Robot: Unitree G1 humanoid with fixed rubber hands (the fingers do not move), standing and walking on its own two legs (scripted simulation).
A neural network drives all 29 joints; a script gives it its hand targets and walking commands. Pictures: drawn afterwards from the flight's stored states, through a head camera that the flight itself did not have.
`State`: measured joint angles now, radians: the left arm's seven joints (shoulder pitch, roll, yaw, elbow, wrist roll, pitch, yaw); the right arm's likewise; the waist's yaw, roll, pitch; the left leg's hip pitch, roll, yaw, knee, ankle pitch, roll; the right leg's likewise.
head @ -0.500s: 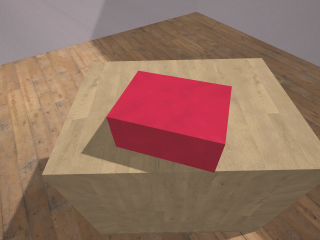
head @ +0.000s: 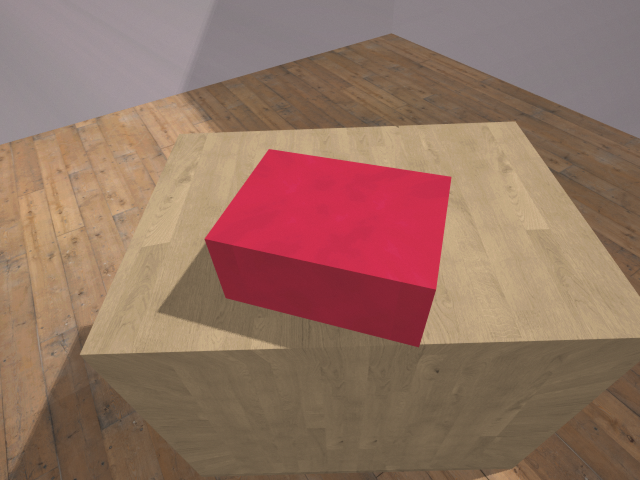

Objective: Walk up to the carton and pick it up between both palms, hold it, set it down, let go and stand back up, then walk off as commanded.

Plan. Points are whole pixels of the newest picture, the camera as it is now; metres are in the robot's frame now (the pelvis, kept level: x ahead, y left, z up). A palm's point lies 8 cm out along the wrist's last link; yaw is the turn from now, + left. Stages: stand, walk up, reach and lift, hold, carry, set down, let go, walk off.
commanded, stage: walk up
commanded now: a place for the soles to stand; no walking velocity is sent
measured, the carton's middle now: (336, 238) +0.49 +0.00 +0.02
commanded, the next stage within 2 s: reach and lift in 0.12 s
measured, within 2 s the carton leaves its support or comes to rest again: neither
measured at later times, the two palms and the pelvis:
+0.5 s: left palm (123, 476) +0.17 +0.27 -0.07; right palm out of the picture +0.13 -0.32 -0.07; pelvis -0.01 -0.01 +0.00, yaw +0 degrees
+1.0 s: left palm (81, 463) +0.18 +0.30 -0.02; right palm out of the picture +0.11 -0.27 -0.01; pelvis -0.03 +0.01 +0.02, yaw +0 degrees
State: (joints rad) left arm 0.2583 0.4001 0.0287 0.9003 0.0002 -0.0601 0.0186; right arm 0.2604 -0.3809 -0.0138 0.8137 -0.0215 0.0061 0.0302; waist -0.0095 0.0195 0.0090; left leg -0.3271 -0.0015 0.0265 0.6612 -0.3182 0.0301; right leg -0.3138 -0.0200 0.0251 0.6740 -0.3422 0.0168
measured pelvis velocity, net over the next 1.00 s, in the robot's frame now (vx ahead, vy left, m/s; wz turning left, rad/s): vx -0.03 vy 0.01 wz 0.00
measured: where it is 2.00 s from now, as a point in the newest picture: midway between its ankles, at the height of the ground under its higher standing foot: outside the picture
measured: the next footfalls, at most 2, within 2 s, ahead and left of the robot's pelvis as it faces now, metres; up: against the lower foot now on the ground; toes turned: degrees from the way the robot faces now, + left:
none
